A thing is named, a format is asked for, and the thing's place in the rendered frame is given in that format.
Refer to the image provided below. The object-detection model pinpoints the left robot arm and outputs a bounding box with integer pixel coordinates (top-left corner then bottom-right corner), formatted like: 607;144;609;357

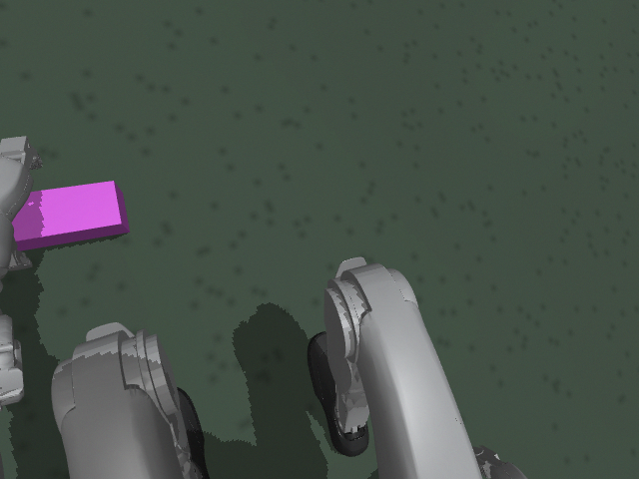
0;214;24;479

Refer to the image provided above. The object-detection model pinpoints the left robot foot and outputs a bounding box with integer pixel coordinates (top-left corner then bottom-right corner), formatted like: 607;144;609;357
177;387;210;479

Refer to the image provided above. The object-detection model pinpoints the right robot foot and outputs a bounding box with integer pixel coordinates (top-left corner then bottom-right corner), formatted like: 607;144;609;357
308;331;369;457

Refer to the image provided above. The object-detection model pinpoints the carton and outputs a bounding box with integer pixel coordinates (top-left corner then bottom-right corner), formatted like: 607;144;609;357
12;181;130;251

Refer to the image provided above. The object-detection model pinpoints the left robot hand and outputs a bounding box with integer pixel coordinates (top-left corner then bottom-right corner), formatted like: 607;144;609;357
0;136;42;270

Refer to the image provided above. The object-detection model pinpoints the right robot hand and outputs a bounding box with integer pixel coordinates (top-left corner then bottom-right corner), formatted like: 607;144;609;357
472;445;528;479

